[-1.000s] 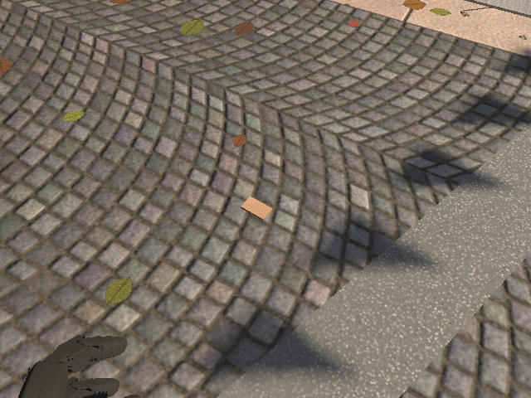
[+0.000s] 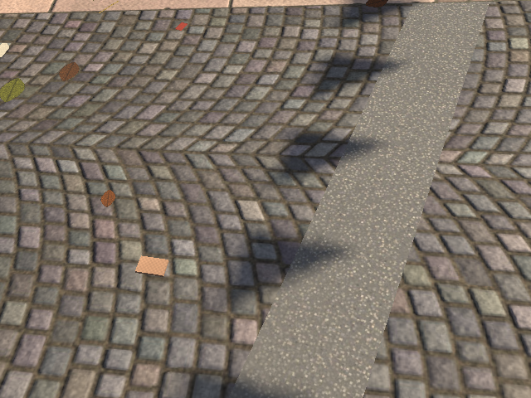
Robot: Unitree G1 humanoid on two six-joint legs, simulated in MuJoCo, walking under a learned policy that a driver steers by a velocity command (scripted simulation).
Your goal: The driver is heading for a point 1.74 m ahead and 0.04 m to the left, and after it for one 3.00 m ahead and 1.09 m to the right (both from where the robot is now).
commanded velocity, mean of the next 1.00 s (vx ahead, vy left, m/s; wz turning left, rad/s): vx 0.18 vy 0.00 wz -0.12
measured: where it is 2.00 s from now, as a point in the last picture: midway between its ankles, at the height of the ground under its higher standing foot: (272, 271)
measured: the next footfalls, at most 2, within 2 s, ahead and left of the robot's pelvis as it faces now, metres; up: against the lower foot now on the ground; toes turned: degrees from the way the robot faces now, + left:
left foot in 0.36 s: +0.08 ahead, +0.14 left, +0.00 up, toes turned -14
right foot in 0.70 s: +0.05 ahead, -0.12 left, +0.00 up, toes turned -11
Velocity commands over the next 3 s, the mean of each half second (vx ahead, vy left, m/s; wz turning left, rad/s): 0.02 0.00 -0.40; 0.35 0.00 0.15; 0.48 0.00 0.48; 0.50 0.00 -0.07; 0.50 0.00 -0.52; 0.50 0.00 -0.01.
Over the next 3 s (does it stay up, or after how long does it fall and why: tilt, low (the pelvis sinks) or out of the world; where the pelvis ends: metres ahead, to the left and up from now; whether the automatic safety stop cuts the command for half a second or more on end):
stays up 1.24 -0.02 0.00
